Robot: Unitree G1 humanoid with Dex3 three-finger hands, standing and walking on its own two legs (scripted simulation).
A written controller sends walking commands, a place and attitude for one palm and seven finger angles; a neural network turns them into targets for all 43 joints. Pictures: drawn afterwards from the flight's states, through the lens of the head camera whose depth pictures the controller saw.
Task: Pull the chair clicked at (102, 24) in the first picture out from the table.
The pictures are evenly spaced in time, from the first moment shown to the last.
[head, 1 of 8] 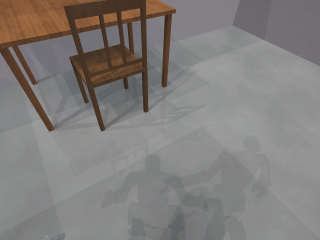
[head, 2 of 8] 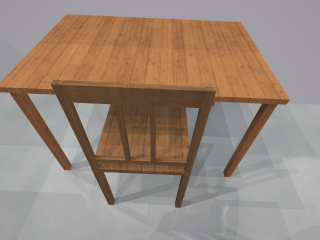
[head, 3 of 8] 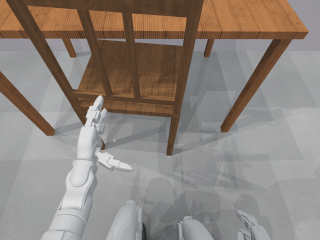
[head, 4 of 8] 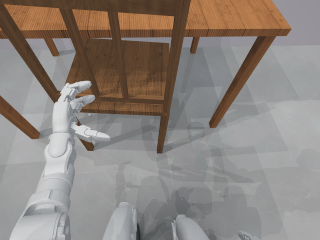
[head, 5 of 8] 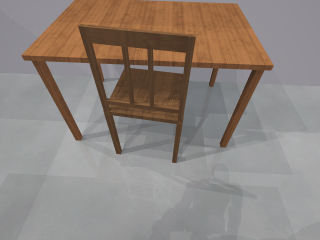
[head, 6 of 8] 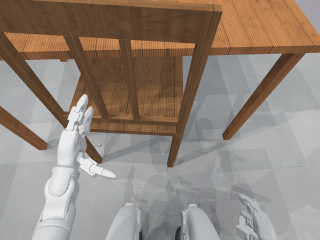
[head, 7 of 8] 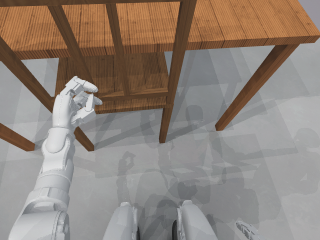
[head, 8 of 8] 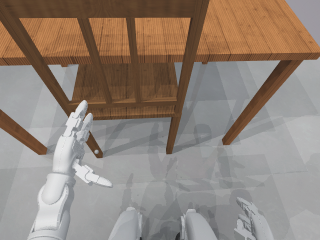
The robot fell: no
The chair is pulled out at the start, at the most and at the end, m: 0.00 0.00 -0.18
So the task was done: no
